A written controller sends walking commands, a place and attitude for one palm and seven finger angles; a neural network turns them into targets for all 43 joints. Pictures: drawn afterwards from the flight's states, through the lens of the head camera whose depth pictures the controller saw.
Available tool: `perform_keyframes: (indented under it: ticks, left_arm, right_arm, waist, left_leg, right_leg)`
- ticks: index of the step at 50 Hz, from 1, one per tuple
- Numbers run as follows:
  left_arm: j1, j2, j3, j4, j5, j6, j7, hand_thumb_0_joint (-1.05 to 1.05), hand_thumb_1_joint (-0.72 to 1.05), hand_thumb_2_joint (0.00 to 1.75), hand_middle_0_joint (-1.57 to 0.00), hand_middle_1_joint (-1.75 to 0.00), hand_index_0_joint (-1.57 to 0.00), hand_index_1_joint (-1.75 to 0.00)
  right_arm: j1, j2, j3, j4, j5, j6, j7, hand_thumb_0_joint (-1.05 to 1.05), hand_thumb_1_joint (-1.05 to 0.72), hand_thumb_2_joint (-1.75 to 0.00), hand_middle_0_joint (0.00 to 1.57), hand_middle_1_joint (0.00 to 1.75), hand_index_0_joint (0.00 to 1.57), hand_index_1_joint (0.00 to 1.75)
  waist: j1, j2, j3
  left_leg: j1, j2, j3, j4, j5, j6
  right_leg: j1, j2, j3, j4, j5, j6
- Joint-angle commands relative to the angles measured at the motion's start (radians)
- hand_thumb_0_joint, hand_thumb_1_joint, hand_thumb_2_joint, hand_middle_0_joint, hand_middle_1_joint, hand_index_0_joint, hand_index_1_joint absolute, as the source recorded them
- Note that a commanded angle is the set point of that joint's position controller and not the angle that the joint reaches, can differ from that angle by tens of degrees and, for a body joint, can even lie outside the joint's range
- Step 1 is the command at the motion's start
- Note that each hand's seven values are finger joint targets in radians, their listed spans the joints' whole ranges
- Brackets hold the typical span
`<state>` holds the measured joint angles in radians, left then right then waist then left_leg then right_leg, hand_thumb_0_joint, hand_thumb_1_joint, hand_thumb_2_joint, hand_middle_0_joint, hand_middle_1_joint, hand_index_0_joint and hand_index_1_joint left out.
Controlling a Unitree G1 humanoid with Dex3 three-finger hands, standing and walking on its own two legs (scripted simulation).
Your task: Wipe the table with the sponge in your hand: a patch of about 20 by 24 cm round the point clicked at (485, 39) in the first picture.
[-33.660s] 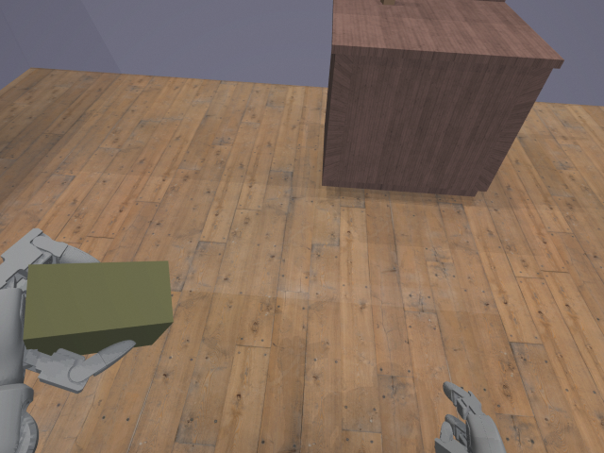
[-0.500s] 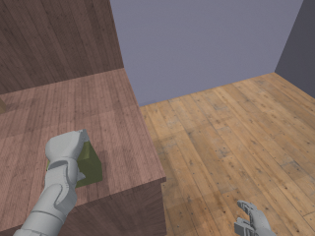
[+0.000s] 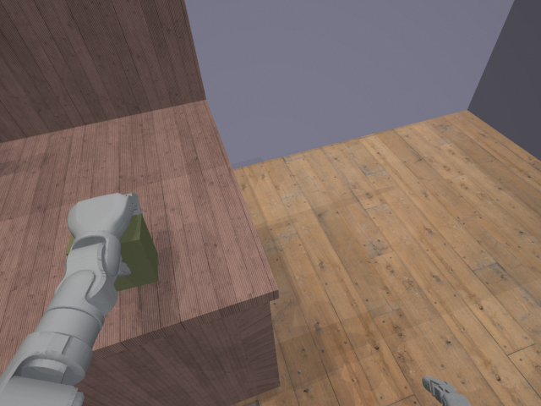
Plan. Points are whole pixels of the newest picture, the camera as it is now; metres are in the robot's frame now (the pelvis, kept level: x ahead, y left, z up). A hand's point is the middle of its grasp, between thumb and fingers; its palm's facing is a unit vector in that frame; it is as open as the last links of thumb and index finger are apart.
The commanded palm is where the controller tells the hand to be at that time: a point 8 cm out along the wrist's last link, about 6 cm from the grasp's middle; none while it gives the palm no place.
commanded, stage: wipe forward along the middle lane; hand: left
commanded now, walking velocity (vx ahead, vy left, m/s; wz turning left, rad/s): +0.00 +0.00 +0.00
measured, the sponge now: (121, 262) +0.34 +0.29 +0.01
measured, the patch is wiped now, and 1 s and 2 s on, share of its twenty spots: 1.00 1.00 1.00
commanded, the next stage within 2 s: slide back across to the first lane in 0.96 s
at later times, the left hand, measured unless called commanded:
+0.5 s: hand (110, 219) +0.39 +0.31 +0.06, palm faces -0.11 +0.02 -0.99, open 10.3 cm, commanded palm +0.38 +0.32 +0.09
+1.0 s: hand (108, 198) +0.44 +0.34 +0.06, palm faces -0.13 +0.01 -0.99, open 10.3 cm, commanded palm +0.44 +0.34 +0.08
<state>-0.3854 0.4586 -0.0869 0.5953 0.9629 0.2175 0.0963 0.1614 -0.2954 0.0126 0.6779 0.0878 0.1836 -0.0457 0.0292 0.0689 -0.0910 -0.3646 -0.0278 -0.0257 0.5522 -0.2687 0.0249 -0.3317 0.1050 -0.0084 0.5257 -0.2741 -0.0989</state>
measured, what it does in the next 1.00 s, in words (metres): stands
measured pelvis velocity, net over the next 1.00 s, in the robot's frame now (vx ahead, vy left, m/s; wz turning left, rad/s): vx -0.01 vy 0.02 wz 0.00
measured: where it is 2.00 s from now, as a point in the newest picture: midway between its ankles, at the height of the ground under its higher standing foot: outside the picture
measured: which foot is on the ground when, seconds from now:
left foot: down 0.00-1.00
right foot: down 0.00-1.00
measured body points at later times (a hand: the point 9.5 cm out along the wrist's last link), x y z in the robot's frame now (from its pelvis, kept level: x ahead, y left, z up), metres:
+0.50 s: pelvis -0.02 +0.00 -0.01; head +0.01 -0.02 +0.44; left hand +0.39 +0.31 +0.12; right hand +0.08 -0.27 -0.14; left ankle +0.01 +0.11 -0.73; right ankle -0.01 -0.06 -0.73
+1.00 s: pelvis -0.01 +0.02 -0.01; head +0.05 +0.02 +0.43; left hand +0.44 +0.33 +0.12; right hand +0.04 -0.25 -0.14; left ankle +0.01 +0.11 -0.73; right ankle -0.01 -0.06 -0.73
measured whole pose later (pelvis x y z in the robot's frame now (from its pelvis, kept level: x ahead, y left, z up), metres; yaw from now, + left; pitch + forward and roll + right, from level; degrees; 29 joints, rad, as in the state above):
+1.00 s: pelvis -0.01 +0.02 -0.01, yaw +0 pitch +14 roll -2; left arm -0.84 0.63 -0.02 1.13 1.04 0.08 0.14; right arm 0.28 -0.30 0.01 0.71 0.08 0.20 -0.03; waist -0.08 0.06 -0.12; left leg -0.63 -0.02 -0.04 0.69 -0.30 0.04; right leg -0.56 0.11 -0.03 0.60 -0.27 -0.07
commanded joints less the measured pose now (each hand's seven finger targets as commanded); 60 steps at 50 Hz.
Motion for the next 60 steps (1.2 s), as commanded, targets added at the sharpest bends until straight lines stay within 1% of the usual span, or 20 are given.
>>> perform_keyframes:
  ticks: [1,7,13,15,20,24,26,30,34,35,37,38,40,44,45,47,50,56,57,60]
  left_arm:
    - [-0.224,0.226,0.065,0.045,0.041,-0.006,0.045,0.0,0.1,1.3,-1.2,-1.6,-1.2,-1.6]
    - [-0.325,0.224,0.053,0.095,0.05,-0.031,0.062,0.0,0.1,1.3,-1.2,-1.6,-1.2,-1.6]
    - [-0.421,0.296,0.08,0.211,0.064,-0.048,0.085,0.0,0.1,1.3,-1.2,-1.6,-1.2,-1.6]
    - [-0.471,0.322,0.082,0.242,0.067,-0.053,0.09,0.0,0.1,1.3,-1.2,-1.6,-1.2,-1.6]
    - [-0.539,0.382,0.099,0.313,0.082,-0.064,0.089,0.0,0.1,1.3,-1.2,-1.6,-1.2,-1.6]
    - [-0.563,0.353,0.067,0.346,0.092,-0.078,0.081,0.0,0.1,1.3,-1.2,-1.6,-1.2,-1.6]
    - [-0.594,0.39,0.091,0.357,0.082,-0.085,0.08,0.0,0.1,1.3,-1.2,-1.6,-1.2,-1.6]
    - [-0.647,0.375,0.067,0.379,0.081,-0.104,0.076,0.0,0.1,1.3,-1.2,-1.6,-1.2,-1.6]
    - [-0.644,0.407,0.094,0.405,0.096,-0.118,0.082,0.0,0.1,1.3,-1.2,-1.6,-1.2,-1.6]
    - [-0.651,0.377,0.071,0.395,0.089,-0.119,0.081,0.0,0.1,1.3,-1.2,-1.6,-1.2,-1.6]
    - [-0.654,0.425,0.114,0.41,0.091,-0.12,0.083,0.0,0.1,1.3,-1.2,-1.6,-1.2,-1.6]
    - [-0.666,0.396,0.084,0.412,0.084,-0.12,0.084,0.0,0.1,1.3,-1.2,-1.6,-1.2,-1.6]
    - [-0.656,0.406,0.096,0.424,0.089,-0.12,0.086,0.0,0.1,1.3,-1.2,-1.6,-1.2,-1.6]
    - [-0.691,0.436,0.101,0.458,0.106,-0.112,0.088,0.0,0.1,1.3,-1.2,-1.6,-1.2,-1.6]
    - [-0.724,0.413,0.071,0.46,0.112,-0.109,0.087,0.0,0.1,1.3,-1.2,-1.6,-1.2,-1.6]
    - [-0.752,0.412,0.076,0.451,0.117,-0.113,0.088,0.0,0.1,1.3,-1.2,-1.6,-1.2,-1.6]
    - [-0.767,0.418,0.07,0.483,0.124,-0.108,0.093,0.0,0.1,1.3,-1.2,-1.6,-1.2,-1.6]
    - [-0.77,0.439,0.095,0.46,0.116,-0.113,0.095,0.0,0.1,1.3,-1.2,-1.6,-1.2,-1.6]
    - [-0.756,0.476,0.136,0.442,0.116,-0.119,0.094,0.0,0.1,1.3,-1.2,-1.6,-1.2,-1.6]
    - [-0.739,0.485,0.136,0.422,0.113,-0.122,0.098,0.0,0.1,1.3,-1.2,-1.6,-1.2,-1.6]
  right_arm:
    - [-0.089,-0.128,-0.045,-0.133,-0.007,-0.039,-0.012,0.0,-0.9,-0.9,0.2,0.3,0.2,0.3]
    - [-0.071,-0.127,-0.05,-0.126,-0.005,-0.026,-0.011,0.0,-0.9,-0.9,0.2,0.3,0.2,0.3]
    - [-0.032,-0.136,-0.048,-0.105,-0.007,-0.018,-0.017,0.0,-0.9,-0.9,0.2,0.3,0.2,0.3]
    - [-0.025,-0.139,-0.044,-0.099,-0.008,-0.018,-0.019,0.0,-0.9,-0.9,0.2,0.3,0.2,0.3]
    - [0.009,-0.145,-0.043,-0.089,-0.006,-0.016,-0.019,0.0,-0.9,-0.9,0.2,0.3,0.2,0.3]
    - [0.035,-0.144,-0.045,-0.089,-0.007,-0.014,-0.013,0.0,-0.9,-0.9,0.2,0.3,0.2,0.3]
    - [0.049,-0.149,-0.046,-0.084,-0.007,-0.013,-0.014,0.0,-0.9,-0.9,0.2,0.3,0.2,0.3]
    - [0.075,-0.154,-0.048,-0.074,-0.006,-0.019,-0.016,0.0,-0.9,-0.9,0.2,0.3,0.2,0.3]
    - [0.113,-0.157,-0.055,-0.063,-0.012,-0.016,-0.01,0.0,-0.9,-0.9,0.2,0.3,0.2,0.3]
    - [0.115,-0.155,-0.055,-0.067,-0.011,-0.015,-0.009,0.0,-0.9,-0.9,0.2,0.3,0.2,0.3]
    - [0.119,-0.161,-0.057,-0.059,-0.012,-0.012,-0.006,0.0,-0.9,-0.9,0.2,0.3,0.2,0.3]
    - [0.128,-0.157,-0.056,-0.06,-0.012,-0.011,-0.004,0.0,-0.9,-0.9,0.2,0.3,0.2,0.3]
    - [0.137,-0.159,-0.059,-0.058,-0.014,-0.011,-0.001,0.0,-0.9,-0.9,0.2,0.3,0.2,0.3]
    - [0.151,-0.164,-0.055,-0.051,-0.012,-0.005,0.001,0.0,-0.9,-0.9,0.2,0.3,0.2,0.3]
    - [0.153,-0.164,-0.054,-0.05,-0.011,-0.005,0.002,0.0,-0.9,-0.9,0.2,0.3,0.2,0.3]
    - [0.157,-0.164,-0.057,-0.047,-0.015,-0.006,0.004,0.0,-0.9,-0.9,0.2,0.3,0.2,0.3]
    - [0.177,-0.162,-0.056,-0.045,-0.018,-0.006,0.002,0.0,-0.9,-0.9,0.2,0.3,0.2,0.3]
    - [0.188,-0.157,-0.058,-0.057,-0.02,-0.002,0.004,0.0,-0.9,-0.9,0.2,0.3,0.2,0.3]
    - [0.184,-0.159,-0.061,-0.058,-0.021,0.0,0.004,0.0,-0.9,-0.9,0.2,0.3,0.2,0.3]
    - [0.179,-0.157,-0.058,-0.065,-0.018,0.005,0.005,0.0,-0.9,-0.9,0.2,0.3,0.2,0.3]
  waist:
    - [-0.018,-0.164,-0.134]
    - [-0.031,-0.125,-0.147]
    - [-0.05,-0.157,-0.14]
    - [-0.06,-0.135,-0.132]
    - [-0.068,-0.107,-0.176]
    - [-0.081,-0.074,-0.199]
    - [-0.087,-0.096,-0.211]
    - [-0.11,-0.1,-0.204]
    - [-0.107,-0.104,-0.259]
    - [-0.113,-0.1,-0.267]
    - [-0.102,-0.081,-0.277]
    - [-0.114,-0.092,-0.276]
    - [-0.111,-0.093,-0.286]
    - [-0.122,-0.091,-0.252]
    - [-0.136,-0.082,-0.237]
    - [-0.133,-0.044,-0.246]
    - [-0.143,-0.071,-0.266]
    - [-0.114,-0.031,-0.351]
    - [-0.096,-0.001,-0.384]
    - [-0.095,-0.026,-0.369]
  left_leg:
    - [-0.08,-0.038,0.015,-0.029,0.066,0.046]
    - [-0.096,-0.032,0.009,-0.026,0.045,0.048]
    - [-0.154,-0.03,0.007,-0.007,-0.021,0.051]
    - [-0.174,-0.028,0.009,0.002,-0.041,0.051]
    - [-0.202,-0.023,0.005,0.02,-0.031,0.05]
    - [-0.187,-0.02,0.001,0.031,-0.005,0.052]
    - [-0.208,-0.017,0.004,0.04,-0.011,0.051]
    - [-0.219,-0.011,0.004,0.05,-0.013,0.054]
    - [-0.215,-0.01,0.003,0.066,0.04,0.053]
    - [-0.213,-0.012,0.008,0.07,0.046,0.052]
    - [-0.212,-0.01,0.005,0.068,0.069,0.051]
    - [-0.216,-0.01,0.008,0.073,0.063,0.052]
    - [-0.217,-0.01,0.011,0.079,0.073,0.052]
    - [-0.212,-0.008,0.002,0.073,0.067,0.052]
    - [-0.209,-0.007,0.0,0.072,0.065,0.053]
    - [-0.178,-0.001,-0.005,0.067,0.08,0.051]
    - [-0.184,0.0,-0.005,0.08,0.082,0.052]
    - [-0.114,0.005,-0.015,0.076,0.144,0.047]
    - [-0.083,0.007,-0.021,0.072,0.185,0.043]
    - [-0.082,0.004,-0.02,0.064,0.186,0.046]
  right_leg:
    - [0.122,-0.072,0.135,-0.096,0.215,0.045]
    - [0.083,-0.071,0.12,-0.091,0.158,0.041]
    - [0.053,-0.074,0.132,-0.099,0.051,0.049]
    - [0.037,-0.077,0.14,-0.104,0.023,0.049]
    - [0.042,-0.077,0.142,-0.087,0.044,0.047]
    - [0.024,-0.072,0.126,-0.073,0.097,0.044]
    - [0.041,-0.077,0.138,-0.077,0.107,0.049]
    - [0.004,-0.073,0.126,-0.068,0.112,0.053]
    - [0.017,-0.066,0.116,-0.042,0.199,0.049]
    - [0.023,-0.068,0.118,-0.043,0.22,0.051]
    - [0.027,-0.065,0.115,-0.037,0.246,0.046]
    - [0.027,-0.067,0.111,-0.033,0.25,0.052]
    - [0.024,-0.065,0.109,-0.031,0.265,0.052]
    - [-0.022,-0.055,0.09,-0.03,0.221,0.048]
    - [-0.046,-0.054,0.083,-0.031,0.211,0.048]
    - [-0.072,-0.05,0.075,-0.029,0.197,0.042]
    - [-0.082,-0.047,0.067,-0.021,0.189,0.046]
    - [-0.066,-0.04,0.052,-0.006,0.208,0.039]
    - [-0.05,-0.039,0.049,0.002,0.231,0.033]
    - [-0.029,-0.037,0.047,-0.009,0.235,0.037]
